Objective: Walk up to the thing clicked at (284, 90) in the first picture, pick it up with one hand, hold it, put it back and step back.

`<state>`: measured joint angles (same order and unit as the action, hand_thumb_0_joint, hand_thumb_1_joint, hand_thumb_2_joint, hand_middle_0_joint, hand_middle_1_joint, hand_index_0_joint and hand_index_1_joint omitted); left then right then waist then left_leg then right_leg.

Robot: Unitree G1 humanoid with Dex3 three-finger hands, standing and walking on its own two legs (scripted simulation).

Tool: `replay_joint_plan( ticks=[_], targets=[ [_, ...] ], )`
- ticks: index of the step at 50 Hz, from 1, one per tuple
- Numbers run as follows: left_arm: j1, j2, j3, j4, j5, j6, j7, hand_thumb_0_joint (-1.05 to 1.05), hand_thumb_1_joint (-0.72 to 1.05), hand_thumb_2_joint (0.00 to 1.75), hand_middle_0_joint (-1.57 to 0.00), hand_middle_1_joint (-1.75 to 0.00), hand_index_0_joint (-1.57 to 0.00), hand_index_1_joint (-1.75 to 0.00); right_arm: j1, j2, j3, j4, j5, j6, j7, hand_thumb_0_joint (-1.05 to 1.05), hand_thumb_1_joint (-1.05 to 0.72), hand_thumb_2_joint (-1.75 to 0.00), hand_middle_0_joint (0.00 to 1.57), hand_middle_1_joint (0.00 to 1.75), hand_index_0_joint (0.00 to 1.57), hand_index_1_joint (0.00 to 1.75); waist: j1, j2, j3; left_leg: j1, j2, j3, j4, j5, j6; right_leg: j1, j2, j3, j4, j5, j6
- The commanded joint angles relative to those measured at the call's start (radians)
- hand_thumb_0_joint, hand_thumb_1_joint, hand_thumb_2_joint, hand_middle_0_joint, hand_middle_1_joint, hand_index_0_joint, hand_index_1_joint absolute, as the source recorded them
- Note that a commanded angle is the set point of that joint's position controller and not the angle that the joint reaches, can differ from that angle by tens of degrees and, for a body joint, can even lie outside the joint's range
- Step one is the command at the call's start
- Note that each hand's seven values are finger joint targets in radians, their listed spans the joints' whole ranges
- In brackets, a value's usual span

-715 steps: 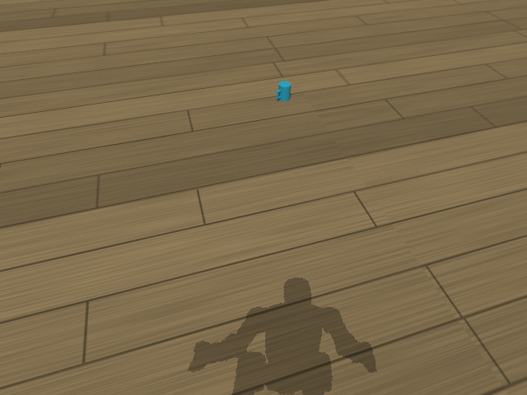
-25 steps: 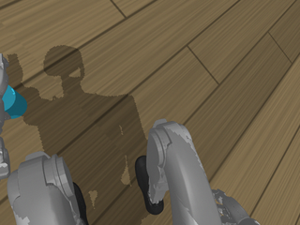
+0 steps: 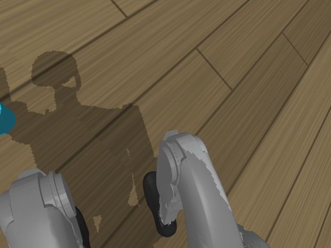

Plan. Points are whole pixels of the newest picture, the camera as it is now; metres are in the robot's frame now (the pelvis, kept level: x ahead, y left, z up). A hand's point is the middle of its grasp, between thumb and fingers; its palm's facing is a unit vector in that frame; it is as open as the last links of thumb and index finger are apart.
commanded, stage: rest palm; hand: left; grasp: from above
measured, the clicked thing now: out of the picture +0.45 +0.30 -0.25
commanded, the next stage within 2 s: close in 0.32 s
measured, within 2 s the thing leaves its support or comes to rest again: neither
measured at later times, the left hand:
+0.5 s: hand out of the picture +0.45 +0.30 -0.22, palm faces -0.46 -0.14 -0.87, open 14.2 cm
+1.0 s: hand out of the picture +0.45 +0.31 -0.21, palm faces -0.43 -0.13 -0.89, open 13.1 cm
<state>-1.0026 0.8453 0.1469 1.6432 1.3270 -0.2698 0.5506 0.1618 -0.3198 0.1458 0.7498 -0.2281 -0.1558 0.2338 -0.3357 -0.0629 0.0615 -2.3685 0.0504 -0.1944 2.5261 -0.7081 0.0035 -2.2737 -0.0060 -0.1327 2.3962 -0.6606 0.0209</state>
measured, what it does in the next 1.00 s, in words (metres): stands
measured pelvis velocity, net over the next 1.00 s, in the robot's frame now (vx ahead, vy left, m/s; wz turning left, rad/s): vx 0.00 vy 0.00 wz -0.02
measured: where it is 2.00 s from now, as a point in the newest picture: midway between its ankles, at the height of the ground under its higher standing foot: (124, 233)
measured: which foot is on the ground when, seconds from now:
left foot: down 0.00-1.00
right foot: down 0.00-1.00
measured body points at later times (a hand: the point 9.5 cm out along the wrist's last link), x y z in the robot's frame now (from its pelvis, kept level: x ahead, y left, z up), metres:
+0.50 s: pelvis +0.00 +0.00 +0.00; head +0.27 +0.08 +0.35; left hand +0.47 +0.31 -0.17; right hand +0.02 -0.25 -0.08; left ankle +0.07 +0.13 -0.27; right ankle +0.11 -0.12 -0.27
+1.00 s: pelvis +0.00 +0.00 +0.00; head +0.25 +0.10 +0.35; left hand +0.47 +0.31 -0.16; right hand +0.03 -0.26 -0.07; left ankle +0.07 +0.13 -0.27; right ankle +0.11 -0.12 -0.27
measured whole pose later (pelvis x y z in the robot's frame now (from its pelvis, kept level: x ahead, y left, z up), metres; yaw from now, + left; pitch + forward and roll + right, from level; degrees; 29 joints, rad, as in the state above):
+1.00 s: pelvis +0.00 +0.00 +0.00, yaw -1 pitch +28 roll -11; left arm -1.08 0.94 0.16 1.79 1.33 -0.22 0.61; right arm 0.13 -0.35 0.20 0.72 -0.27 -0.25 0.28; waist -0.37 -0.08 0.10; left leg -2.37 0.05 -0.21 2.55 -0.70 0.01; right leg -2.27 0.01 -0.15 2.40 -0.64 0.03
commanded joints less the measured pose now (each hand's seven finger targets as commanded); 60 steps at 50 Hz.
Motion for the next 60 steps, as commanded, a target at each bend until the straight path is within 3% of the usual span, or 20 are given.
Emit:
replay_joint_plan(
  ticks=[1, 7, 10, 12, 14, 20, 22, 24, 26, 28, 32, 35, 39, 41, 43, 47, 51, 57, 59, 60],
  targets=[
    [-0.319, 0.232, 0.005, -0.060, 0.039, 0.025, 0.104, 0.00, -0.51, 1.05, -0.08, -0.98, -0.06, -1.00, 0.192, -0.285, -0.072, 0.000, -0.018, -0.017, 0.004, 0.00, -0.89, -0.90, 0.20, 0.30, 0.20, 0.30, -0.044, 0.433, -0.581, 0.515, -0.027, 0.099, -0.262, 0.164, 0.009, 0.251, 0.055, -0.106, -0.197, 0.196, -0.045],
    [-0.364, 0.239, 0.004, -0.029, 0.019, 0.079, 0.129, 0.00, -0.52, 1.03, -0.07, -0.99, -0.06, -1.00, 0.164, -0.305, -0.066, -0.016, -0.028, -0.065, 0.028, 0.00, -0.89, -0.90, 0.20, 0.30, 0.20, 0.30, -0.068, 0.438, -0.561, 0.489, -0.024, 0.101, -0.242, 0.148, 0.015, 0.258, 0.053, -0.100, -0.199, 0.195, -0.040],
    [-0.318, 0.278, 0.054, 0.004, -0.007, 0.104, 0.114, 0.00, -0.51, 1.04, -0.08, -1.00, -0.07, -1.01, 0.198, -0.313, -0.071, -0.001, -0.030, -0.071, 0.036, 0.00, -0.90, -0.90, 0.20, 0.30, 0.20, 0.30, -0.059, 0.410, -0.581, 0.482, -0.022, 0.108, -0.225, 0.189, 0.019, 0.311, 0.053, -0.092, -0.208, 0.233, -0.035],
    [-0.319, 0.269, 0.057, 0.009, -0.021, 0.106, 0.104, 0.00, -0.51, 1.09, -0.09, -1.03, -0.07, -1.05, 0.204, -0.306, -0.063, -0.002, -0.033, -0.075, 0.042, 0.00, -0.90, -0.90, 0.20, 0.30, 0.20, 0.30, -0.066, 0.385, -0.584, 0.470, -0.021, 0.102, -0.226, 0.192, 0.021, 0.326, 0.053, -0.095, -0.214, 0.237, -0.034],
    [-0.324, 0.234, 0.029, 0.029, -0.042, 0.104, 0.075, 0.00, -0.52, 1.06, -0.08, -1.03, -0.06, -1.04, 0.199, -0.308, -0.064, -0.008, -0.032, -0.078, 0.044, 0.00, -0.90, -0.90, 0.20, 0.30, 0.20, 0.30, -0.081, 0.373, -0.555, 0.439, -0.023, 0.099, -0.225, 0.161, 0.027, 0.314, 0.052, -0.094, -0.217, 0.210, -0.035],
    [-0.269, 0.262, 0.015, -0.006, -0.078, 0.065, 0.019, 0.00, -0.52, 1.05, -0.08, -1.03, -0.06, -1.04, 0.208, -0.291, -0.036, -0.007, -0.019, -0.072, 0.041, 0.00, -0.90, -0.90, 0.20, 0.30, 0.20, 0.30, -0.057, 0.333, -0.603, 0.442, -0.022, 0.089, -0.223, 0.196, 0.030, 0.395, 0.057, -0.093, -0.232, 0.237, -0.031],
    [-0.279, 0.239, -0.013, -0.001, -0.078, 0.046, 0.014, 0.00, -0.46, 0.99, -0.09, -1.05, -0.09, -1.04, 0.205, -0.285, -0.025, -0.009, -0.020, -0.067, 0.041, 0.00, -0.89, -0.90, 0.20, 0.30, 0.20, 0.30, -0.072, 0.341, -0.597, 0.445, -0.022, 0.087, -0.211, 0.199, 0.030, 0.395, 0.058, -0.096, -0.224, 0.246, -0.030],
    [-0.275, 0.277, 0.007, -0.029, -0.072, 0.024, 0.027, 0.00, -0.45, 0.99, -0.09, -1.06, -0.10, -1.05, 0.213, -0.295, -0.025, -0.005, -0.018, -0.060, 0.038, 0.00, -0.89, -0.90, 0.20, 0.30, 0.20, 0.30, -0.055, 0.354, -0.612, 0.439, -0.020, 0.084, -0.222, 0.197, 0.027, 0.407, 0.063, -0.099, -0.228, 0.244, -0.033],
    [-0.292, 0.299, 0.007, -0.051, -0.062, 0.012, 0.032, 0.00, -0.43, 0.98, -0.12, -1.03, -0.12, -1.03, 0.212, -0.300, -0.020, -0.008, -0.021, -0.058, 0.036, 0.00, -0.89, -0.90, 0.20, 0.30, 0.20, 0.30, -0.062, 0.359, -0.600, 0.439, -0.020, 0.089, -0.216, 0.189, 0.029, 0.406, 0.066, -0.097, -0.232, 0.241, -0.030],
    [-0.264, 0.308, 0.029, -0.062, -0.049, 0.006, 0.051, 0.00, -0.42, 0.98, -0.12, -1.04, -0.12, -1.03, 0.211, -0.302, -0.025, -0.005, -0.020, -0.051, 0.033, 0.00, -0.89, -0.90, 0.20, 0.30, 0.20, 0.30, -0.042, 0.400, -0.624, 0.480, -0.017, 0.082, -0.234, 0.214, 0.018, 0.393, 0.068, -0.108, -0.220, 0.251, -0.038],
    [-0.292, 0.261, -0.011, -0.015, -0.019, 0.007, 0.074, 0.00, -0.41, 0.97, -0.11, -1.04, -0.12, -1.03, 0.202, -0.309, -0.028, -0.014, -0.034, -0.057, 0.036, 0.00, -0.89, -0.90, 0.20, 0.30, 0.20, 0.30, -0.077, 0.406, -0.555, 0.467, -0.018, 0.080, -0.232, 0.173, 0.016, 0.335, 0.069, -0.116, -0.215, 0.224, -0.039],
    [-0.300, 0.311, 0.021, -0.026, -0.015, 0.012, 0.099, 0.00, -0.38, 1.01, -0.15, -1.04, -0.15, -1.04, 0.184, -0.316, -0.030, -0.018, -0.028, -0.065, 0.032, 0.00, -0.89, -0.90, 0.20, 0.30, 0.20, 0.30, -0.054, 0.409, -0.547, 0.451, -0.018, 0.073, -0.247, 0.141, 0.014, 0.312, 0.067, -0.118, -0.217, 0.186, -0.044],
    [-0.313, 0.292, 0.006, 0.006, 0.008, 0.031, 0.112, 0.00, -0.34, 1.00, -0.18, -1.03, -0.18, -1.03, 0.183, -0.315, -0.029, -0.022, -0.038, -0.076, 0.036, 0.00, -0.89, -0.90, 0.20, 0.30, 0.20, 0.30, -0.077, 0.389, -0.539, 0.448, -0.017, 0.076, -0.234, 0.138, 0.016, 0.306, 0.069, -0.116, -0.215, 0.191, -0.040],
    [-0.327, 0.276, -0.011, 0.003, 0.004, 0.041, 0.109, 0.00, -0.33, 0.98, -0.18, -1.03, -0.19, -1.02, 0.168, -0.322, -0.034, -0.027, -0.035, -0.085, 0.038, 0.00, -0.89, -0.90, 0.20, 0.30, 0.20, 0.30, -0.073, 0.398, -0.537, 0.450, -0.017, 0.078, -0.241, 0.130, 0.016, 0.299, 0.071, -0.114, -0.222, 0.183, -0.040],
    [-0.330, 0.302, 0.009, 0.027, 0.006, 0.049, 0.110, 0.00, -0.29, 0.98, -0.20, -1.03, -0.21, -1.02, 0.179, -0.330, -0.033, -0.022, -0.038, -0.091, 0.040, 0.00, -0.89, -0.90, 0.20, 0.30, 0.20, 0.30, -0.083, 0.378, -0.500, 0.443, -0.016, 0.069, -0.239, 0.111, 0.017, 0.276, 0.063, -0.119, -0.217, 0.168, -0.036],
    [-0.339, 0.314, 0.022, 0.022, -0.007, 0.057, 0.107, 0.00, -0.25, 0.98, -0.25, -1.02, -0.25, -1.01, 0.186, -0.320, -0.022, -0.015, -0.037, -0.093, 0.040, 0.00, -0.89, -0.90, 0.20, 0.30, 0.20, 0.30, -0.082, 0.374, -0.540, 0.440, -0.015, 0.076, -0.235, 0.146, 0.020, 0.333, 0.069, -0.109, -0.231, 0.200, -0.034],
    [-0.324, 0.261, -0.016, 0.058, -0.019, 0.059, 0.085, 0.00, -0.23, 0.93, -0.24, -1.03, -0.26, -1.01, 0.179, -0.322, -0.024, -0.019, -0.042, -0.100, 0.043, 0.00, -0.89, -0.90, 0.20, 0.30, 0.20, 0.30, -0.100, 0.364, -0.508, 0.425, -0.018, 0.075, -0.234, 0.122, 0.022, 0.309, 0.067, -0.114, -0.227, 0.178, -0.033],
    [-0.321, 0.289, -0.009, 0.018, -0.036, 0.041, 0.075, 0.00, -0.19, 0.95, -0.29, -1.02, -0.30, -1.01, 0.190, -0.320, -0.011, -0.021, -0.037, -0.096, 0.039, 0.00, -0.89, -0.90, 0.20, 0.30, 0.20, 0.30, -0.084, 0.364, -0.550, 0.446, -0.018, 0.073, -0.236, 0.150, 0.021, 0.349, 0.068, -0.116, -0.232, 0.202, -0.031],
    [-0.313, 0.267, -0.032, 0.031, -0.040, 0.034, 0.071, 0.00, -0.17, 0.93, -0.30, -1.02, -0.31, -1.01, 0.176, -0.317, -0.009, -0.024, -0.034, -0.100, 0.042, 0.00, -0.90, -0.90, 0.20, 0.30, 0.20, 0.30, -0.086, 0.352, -0.522, 0.426, -0.017, 0.074, -0.233, 0.128, 0.021, 0.339, 0.071, -0.113, -0.231, 0.186, -0.032],
    [-0.314, 0.287, -0.017, 0.013, -0.039, 0.031, 0.075, 0.00, -0.17, 0.95, -0.30, -1.03, -0.31, -1.01, 0.179, -0.314, -0.007, -0.022, -0.031, -0.097, 0.039, 0.00, -0.90, -0.90, 0.20, 0.30, 0.20, 0.30, -0.073, 0.351, -0.551, 0.434, -0.015, 0.073, -0.235, 0.140, 0.021, 0.355, 0.074, -0.112, -0.233, 0.197, -0.033]
  ],
)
